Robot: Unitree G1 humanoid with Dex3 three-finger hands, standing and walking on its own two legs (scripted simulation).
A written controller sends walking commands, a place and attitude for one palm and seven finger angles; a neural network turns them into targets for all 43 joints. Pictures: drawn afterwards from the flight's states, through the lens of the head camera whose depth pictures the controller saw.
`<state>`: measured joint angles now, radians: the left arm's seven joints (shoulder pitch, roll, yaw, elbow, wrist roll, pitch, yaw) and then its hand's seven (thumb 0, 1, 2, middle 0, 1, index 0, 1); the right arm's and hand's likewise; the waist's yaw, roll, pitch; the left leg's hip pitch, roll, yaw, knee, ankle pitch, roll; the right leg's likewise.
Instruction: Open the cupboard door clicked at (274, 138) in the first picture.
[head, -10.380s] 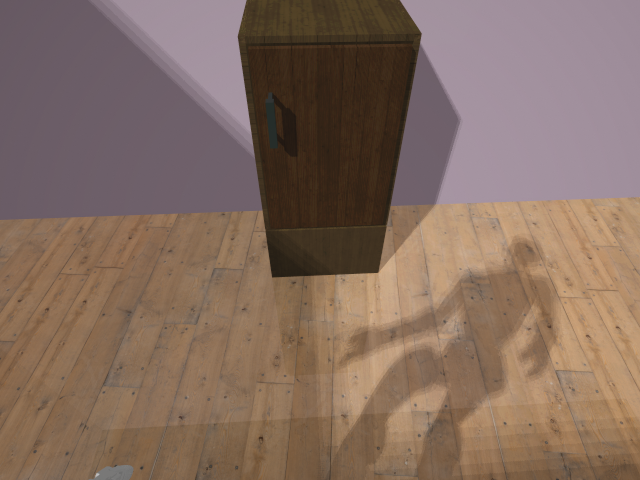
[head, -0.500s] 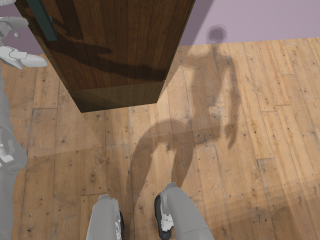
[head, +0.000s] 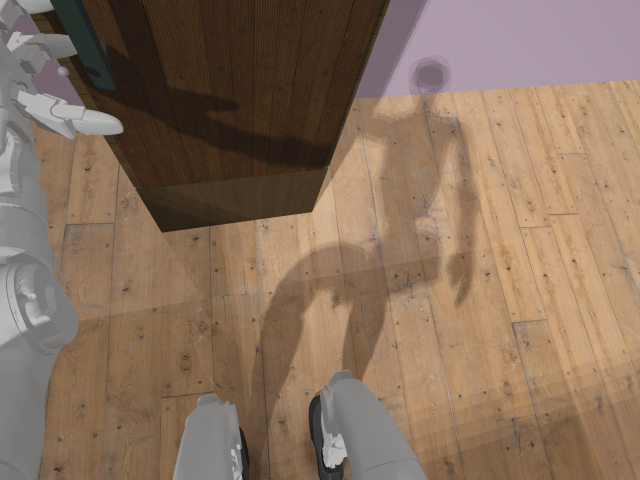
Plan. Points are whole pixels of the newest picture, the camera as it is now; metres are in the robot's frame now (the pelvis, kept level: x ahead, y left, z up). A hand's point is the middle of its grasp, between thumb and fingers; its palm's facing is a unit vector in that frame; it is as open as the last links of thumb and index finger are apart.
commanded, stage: slide the fingers in behind the handle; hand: left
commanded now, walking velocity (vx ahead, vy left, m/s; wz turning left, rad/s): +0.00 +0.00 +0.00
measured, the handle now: (84, 24) +0.62 +0.19 +0.07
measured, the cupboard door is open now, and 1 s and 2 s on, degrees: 0 0 1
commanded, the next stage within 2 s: close the thumb around the handle in 1.22 s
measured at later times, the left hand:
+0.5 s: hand (98, 73) +0.56 +0.18 +0.06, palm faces +0.07 -1.00 -0.01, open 14.0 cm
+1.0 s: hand (117, 72) +0.56 +0.16 +0.06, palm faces +0.09 -1.00 -0.02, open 14.1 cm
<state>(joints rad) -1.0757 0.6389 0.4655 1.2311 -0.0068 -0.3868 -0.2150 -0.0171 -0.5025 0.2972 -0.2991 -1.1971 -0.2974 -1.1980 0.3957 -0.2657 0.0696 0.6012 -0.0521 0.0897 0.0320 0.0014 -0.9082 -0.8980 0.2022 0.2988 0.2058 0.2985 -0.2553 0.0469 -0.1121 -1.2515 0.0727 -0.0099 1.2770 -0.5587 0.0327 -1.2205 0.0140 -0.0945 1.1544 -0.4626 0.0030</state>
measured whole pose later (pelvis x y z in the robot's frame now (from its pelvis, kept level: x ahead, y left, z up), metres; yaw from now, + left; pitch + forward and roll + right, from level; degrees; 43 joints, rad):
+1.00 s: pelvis +0.00 -0.01 +0.00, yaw +1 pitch +30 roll -4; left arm -1.08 0.51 0.39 1.25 0.00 -0.43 -0.07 -0.02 -0.50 0.30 -0.29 -1.20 -0.28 -1.20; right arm 0.40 -0.25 0.05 0.62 -0.07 0.08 0.05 0.00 -0.91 -0.90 0.20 0.30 0.21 0.30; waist -0.24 0.05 -0.12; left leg -1.23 0.06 0.00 1.26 -0.56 0.02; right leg -1.21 0.01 -0.09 1.17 -0.48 -0.01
